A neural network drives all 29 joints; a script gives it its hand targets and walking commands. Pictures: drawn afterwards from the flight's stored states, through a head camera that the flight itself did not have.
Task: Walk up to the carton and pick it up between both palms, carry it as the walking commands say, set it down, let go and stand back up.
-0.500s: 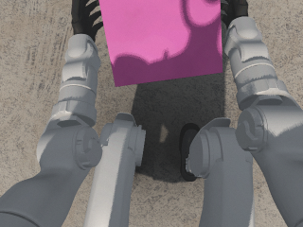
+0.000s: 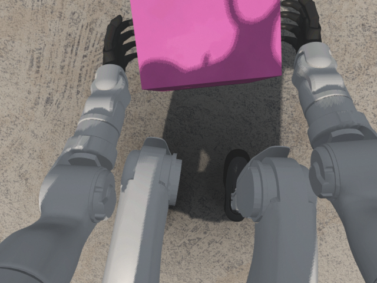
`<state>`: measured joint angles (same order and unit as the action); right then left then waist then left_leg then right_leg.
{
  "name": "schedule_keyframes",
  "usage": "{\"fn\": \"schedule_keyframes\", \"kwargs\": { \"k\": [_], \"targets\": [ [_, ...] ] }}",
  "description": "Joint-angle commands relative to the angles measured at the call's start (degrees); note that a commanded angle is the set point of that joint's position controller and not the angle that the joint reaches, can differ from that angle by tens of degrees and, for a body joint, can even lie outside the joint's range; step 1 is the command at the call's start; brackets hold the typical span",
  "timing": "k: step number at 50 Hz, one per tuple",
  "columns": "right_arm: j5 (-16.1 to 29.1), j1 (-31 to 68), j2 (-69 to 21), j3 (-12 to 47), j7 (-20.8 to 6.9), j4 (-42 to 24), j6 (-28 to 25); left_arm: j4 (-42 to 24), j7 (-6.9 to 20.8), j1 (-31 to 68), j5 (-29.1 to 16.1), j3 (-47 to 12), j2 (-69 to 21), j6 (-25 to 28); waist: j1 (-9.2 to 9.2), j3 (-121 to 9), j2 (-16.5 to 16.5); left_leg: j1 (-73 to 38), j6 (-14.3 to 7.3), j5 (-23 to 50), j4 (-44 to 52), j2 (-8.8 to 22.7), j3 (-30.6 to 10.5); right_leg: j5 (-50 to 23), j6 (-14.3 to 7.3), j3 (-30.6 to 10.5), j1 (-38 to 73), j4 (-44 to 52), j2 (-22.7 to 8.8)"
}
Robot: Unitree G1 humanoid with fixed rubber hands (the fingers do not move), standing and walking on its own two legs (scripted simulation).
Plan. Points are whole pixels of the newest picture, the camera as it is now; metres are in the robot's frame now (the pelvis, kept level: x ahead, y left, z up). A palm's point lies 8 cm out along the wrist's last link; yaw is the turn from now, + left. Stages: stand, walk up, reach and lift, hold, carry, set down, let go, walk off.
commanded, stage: set down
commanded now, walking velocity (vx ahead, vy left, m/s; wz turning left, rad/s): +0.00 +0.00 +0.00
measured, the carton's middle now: (203, 39) +0.51 -0.01 -0.25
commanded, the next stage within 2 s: let go in 1.76 s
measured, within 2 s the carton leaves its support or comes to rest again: neither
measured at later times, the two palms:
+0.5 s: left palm (94, 65) +0.45 +0.19 -0.17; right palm (323, 48) +0.48 -0.21 -0.17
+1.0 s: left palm (33, 45) +0.45 +0.20 -0.02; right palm (372, 28) +0.48 -0.20 -0.04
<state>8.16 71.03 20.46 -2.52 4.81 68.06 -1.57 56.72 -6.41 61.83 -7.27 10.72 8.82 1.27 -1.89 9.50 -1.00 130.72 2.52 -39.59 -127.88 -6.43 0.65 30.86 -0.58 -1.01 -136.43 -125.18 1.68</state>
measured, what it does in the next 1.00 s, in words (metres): rises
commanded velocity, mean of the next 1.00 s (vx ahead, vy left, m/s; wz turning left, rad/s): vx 0.00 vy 0.00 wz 0.00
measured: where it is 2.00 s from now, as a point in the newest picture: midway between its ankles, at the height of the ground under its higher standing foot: (195, 200)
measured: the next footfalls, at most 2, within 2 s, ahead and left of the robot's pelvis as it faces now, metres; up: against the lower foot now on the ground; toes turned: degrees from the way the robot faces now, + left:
none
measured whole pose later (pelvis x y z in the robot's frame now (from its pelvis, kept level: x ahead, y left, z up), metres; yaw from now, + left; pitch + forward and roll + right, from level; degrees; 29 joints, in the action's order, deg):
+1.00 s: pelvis -0.04 +0.00 +0.11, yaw -2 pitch +27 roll +3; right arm 8.1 66.1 24.0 -6.5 4.0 32.0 17.3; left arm 26.4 -8.6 60.4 -11.7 14.3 15.2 -16.8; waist -3.0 29.9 -0.3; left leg 101.4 2.0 -33.7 -108.1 -5.0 0.8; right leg 26.1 -0.6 -2.6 -106.8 -106.2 2.6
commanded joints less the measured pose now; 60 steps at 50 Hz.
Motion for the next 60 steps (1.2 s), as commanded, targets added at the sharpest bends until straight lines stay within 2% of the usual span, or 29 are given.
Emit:
{"fn": "schedule_keyframes", "kwargs": {
  "k": [1,2,3,6,9,15,16,21,22,23,24,25,27,28,29,30,31,32,35,37,40,42,43,44,47,50,51,54,60],
  "targets": [
    [5.8,7.7,-2.6,2.5,0.5,-13.8,-2.9,-14.4,-1.7,10.1,-1.5,0.0,6.1,4.1,-5.92,-64.5,-0.8,-24.0,0.8,32.5,12.6,1.8,2.0,-32.1,0.8,-2.5,47.1,7.0,1.1],
    [5.6,8.0,-0.7,1.9,0.2,-12.5,-2.6,-13.8,-1.5,10.4,-3.1,-2.0,5.0,3.6,-3.8,-64.3,0.4,-23.7,0.8,32.7,12.9,2.2,1.8,-32.1,0.4,-2.0,46.8,6.2,0.9],
    [6.8,8.9,-0.8,3.5,-0.2,-14.6,-2.3,-15.6,-1.4,11.2,-3.4,-2.2,5.7,3.5,-4.7,-64.6,0.5,-23.2,0.7,32.2,12.7,2.2,2.3,-32.0,0.2,-2.3,47.7,6.4,0.7],
    [7.5,10.4,3.4,2.9,-0.8,-17.9,-1.5,-17.9,-1.0,11.9,-5.9,-3.4,6.7,2.1,-1.95,-64.6,-0.3,-23.5,0.5,27.8,12.9,3.0,2.0,-26.6,0.2,-1.6,47.0,6.4,-0.4],
    [6.2,10.8,8.4,0.3,-0.9,-15.0,-0.4,-15.3,-1.3,11.1,-5.7,-1.5,10.4,1.0,-2.66,-59.4,1.0,-23.4,0.5,22.2,14.5,4.0,1.0,-19.0,0.3,-2.0,42.7,6.6,-1.5],
    [6.2,12.3,10.7,0.4,-1.5,-15.3,-0.4,-12.2,-1.5,11.7,-4.9,0.7,13.0,0.4,-3.6,-58.6,-1.0,-24.0,0.3,19.4,14.0,4.3,1.3,-15.6,0.5,-1.6,42.7,6.5,-2.4],
    [5.6,11.9,11.1,0.1,-1.5,-14.0,-0.4,-11.5,-1.5,12.2,-6.0,-0.9,11.6,0.1,-1.99,-59.4,-1.5,-24.2,0.4,18.9,14.3,4.5,1.2,-15.2,0.5,-1.4,42.9,6.5,-2.3],
    [4.3,10.3,11.6,-1.3,-1.5,-18.4,0.3,-14.1,-1.4,8.7,-5.4,0.3,12.6,-0.4,-2.54,-66.9,-1.9,-26.7,0.2,22.0,14.1,3.7,2.2,-19.6,0.7,-0.8,49.1,7.1,-2.1],
    [3.4,8.8,11.4,-1.9,-1.4,-19.6,0.6,-16.9,-1.4,8.5,-5.9,0.0,12.0,-0.7,-1.35,-68.3,-2.2,-27.3,0.3,22.8,14.5,3.3,2.3,-20.5,0.6,-0.4,50.1,7.5,-1.8],
    [4.2,8.5,10.5,-1.7,-1.4,-21.1,1.2,-18.6,-1.4,7.9,-5.6,0.6,12.7,-1.0,-2.64,-70.9,-1.5,-28.3,0.3,21.4,14.6,3.5,3.4,-19.9,0.3,-0.8,52.7,8.3,-1.7],
    [3.1,7.8,10.8,-2.1,-1.3,-22.1,1.9,-19.4,-1.5,7.4,-6.6,-0.2,12.4,-1.8,-0.78,-75.3,-3.6,-29.1,0.3,22.1,14.7,3.1,3.5,-21.1,0.3,-0.1,56.3,8.5,-1.5],
    [4.2,8.3,10.0,-1.1,-1.0,-27.4,2.6,-24.1,-1.7,7.2,-6.6,-0.1,12.9,-2.1,-2.92,-82.3,-4.0,-32.3,0.0,22.8,15.2,2.9,4.1,-22.2,0.6,-0.2,61.7,9.2,-1.5],
    [4.8,10.4,11.7,-1.8,-0.5,-31.0,5.3,-26.3,-2.5,8.9,-6.4,1.5,15.7,-4.4,-3.77,-86.4,-3.0,-35.8,-0.4,20.0,16.9,3.4,4.1,-18.0,0.4,0.9,62.7,9.3,-0.9],
    [4.8,10.9,12.0,-1.7,-0.2,-38.0,6.3,-32.4,-2.9,8.8,-7.6,0.1,14.4,-5.6,-3.74,-97.6,-4.1,-42.7,-0.1,24.1,16.9,2.9,4.7,-21.0,0.4,1.0,70.0,10.6,-0.5],
    [4.9,11.5,13.5,-1.9,0.1,-38.7,8.2,-32.5,-3.3,9.5,-8.1,0.7,15.9,-6.9,-3.44,-100.4,-4.8,-44.2,-0.4,22.3,17.2,3.2,4.6,-18.9,0.2,1.3,72.8,10.7,-0.6],
    [5.2,12.1,13.4,-1.8,0.3,-37.5,10.0,-33.5,-3.8,11.4,-7.2,2.5,17.5,-8.3,-4.88,-100.3,-5.4,-44.0,-0.5,21.6,18.0,3.4,4.8,-18.5,-0.4,0.6,74.8,11.6,-0.2],
    [4.9,10.8,13.9,-4.6,-0.1,-47.3,10.0,-40.9,-3.7,9.3,-7.0,3.6,15.5,-8.1,-4.72,-101.3,-4.7,-44.6,0.4,27.6,17.5,2.3,6.0,-27.5,-0.3,-0.1,80.3,11.0,0.4],
    [5.0,10.5,13.9,-4.3,0.1,-50.9,10.9,-46.0,-3.8,9.7,-6.7,4.9,17.8,-8.9,-5.06,-104.8,-5.8,-46.0,-0.1,28.6,18.3,2.3,5.4,-29.9,0.1,0.4,83.3,10.5,0.2],
    [2.9,12.1,14.9,-4.8,0.4,-51.2,13.8,-45.7,-3.9,10.1,-5.1,5.0,18.9,-12.8,-5.29,-102.5,-4.9,-46.6,-0.6,23.6,21.9,2.1,5.5,-23.0,0.3,1.3,81.0,13.9,0.5],
    [1.2,11.6,15.9,-5.9,0.4,-49.9,15.2,-44.0,-3.9,9.9,-5.0,5.2,17.6,-14.8,-3.77,-97.5,-4.6,-46.1,-0.3,20.0,24.7,2.6,4.7,-17.5,-0.3,1.4,77.8,17.0,0.4],
    [0.8,10.3,14.3,-6.5,0.0,-46.4,16.1,-40.2,-3.3,8.9,-5.0,4.4,15.1,-15.9,-2.34,-95.0,-2.1,-47.2,0.4,18.2,28.0,3.0,4.4,-15.8,-0.8,1.7,76.0,20.5,0.4],
    [-0.6,8.4,13.6,-7.0,-0.4,-44.5,16.0,-39.4,-3.0,8.6,-4.7,4.1,14.0,-15.7,-1.57,-93.5,-2.8,-46.1,0.6,18.1,29.7,2.7,4.6,-16.4,-0.8,1.8,76.1,22.2,0.8],
    [-0.4,9.4,13.1,-6.7,-0.6,-44.1,16.0,-38.0,-2.5,8.0,-4.4,4.2,14.0,-15.5,-2.46,-93.3,-2.1,-46.1,0.6,17.7,30.6,2.6,4.9,-15.9,-0.6,1.5,76.0,23.3,0.8],
    [-0.6,8.7,12.2,-6.2,-0.7,-42.8,15.9,-37.1,-2.4,8.4,-5.3,3.7,13.8,-15.6,-1.29,-95.1,-3.1,-46.7,0.6,18.5,31.2,2.7,4.6,-17.0,-0.7,2.4,77.0,23.8,1.0],
    [-0.3,10.9,13.0,-6.4,-0.8,-44.5,16.4,-38.4,-2.5,9.3,-3.8,4.9,14.7,-15.7,-3.73,-99.4,-2.6,-47.8,0.9,19.5,33.5,2.2,5.4,-17.6,-0.7,1.5,80.8,26.3,1.1],
    [0.4,11.8,11.0,-5.1,-0.7,-48.5,17.5,-42.3,-1.9,9.0,-4.5,6.1,16.1,-16.3,-4.58,-105.0,-6.9,-47.2,0.6,20.5,35.3,1.8,6.1,-22.2,-0.5,0.7,90.3,28.9,1.5],
    [0.4,13.5,12.0,-5.6,-0.6,-47.3,18.2,-41.2,-2.1,10.6,-3.3,6.9,17.2,-16.9,-5.42,-104.9,-5.0,-47.6,0.9,19.9,36.4,2.1,5.9,-20.6,-0.6,0.6,89.2,29.3,1.5],
    [0.7,11.5,11.6,-5.1,-0.2,-47.7,20.3,-44.3,-1.6,10.2,-4.2,5.5,17.3,-18.7,-5.05,-107.6,-3.3,-51.6,1.1,19.6,39.9,1.8,6.2,-20.0,-0.5,1.0,93.5,32.5,1.6],
    [-0.3,10.1,11.7,-5.7,0.1,-52.2,22.1,-48.5,-0.5,8.1,-3.5,7.0,19.1,-20.0,-5.09,-110.6,-4.6,-54.2,1.4,20.6,45.3,1.3,6.6,-24.3,-0.3,-0.5,104.8,38.5,1.9]
  ]
}}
